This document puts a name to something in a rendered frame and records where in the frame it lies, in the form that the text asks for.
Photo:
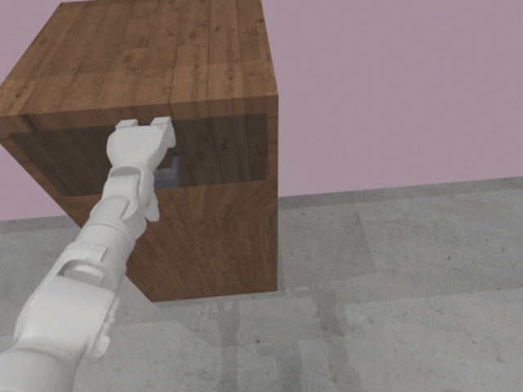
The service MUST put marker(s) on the left robot hand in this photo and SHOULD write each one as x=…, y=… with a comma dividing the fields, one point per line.
x=146, y=145

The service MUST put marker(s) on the left robot forearm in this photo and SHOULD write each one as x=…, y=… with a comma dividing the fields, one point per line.
x=99, y=254

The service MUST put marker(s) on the robot left upper arm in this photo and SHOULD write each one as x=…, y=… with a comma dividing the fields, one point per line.
x=71, y=324

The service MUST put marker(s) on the cabinet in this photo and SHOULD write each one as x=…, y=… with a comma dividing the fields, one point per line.
x=95, y=63

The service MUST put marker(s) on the handle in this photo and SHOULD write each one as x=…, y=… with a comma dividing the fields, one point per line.
x=167, y=178

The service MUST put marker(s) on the drawer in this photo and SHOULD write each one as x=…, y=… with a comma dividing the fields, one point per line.
x=211, y=151

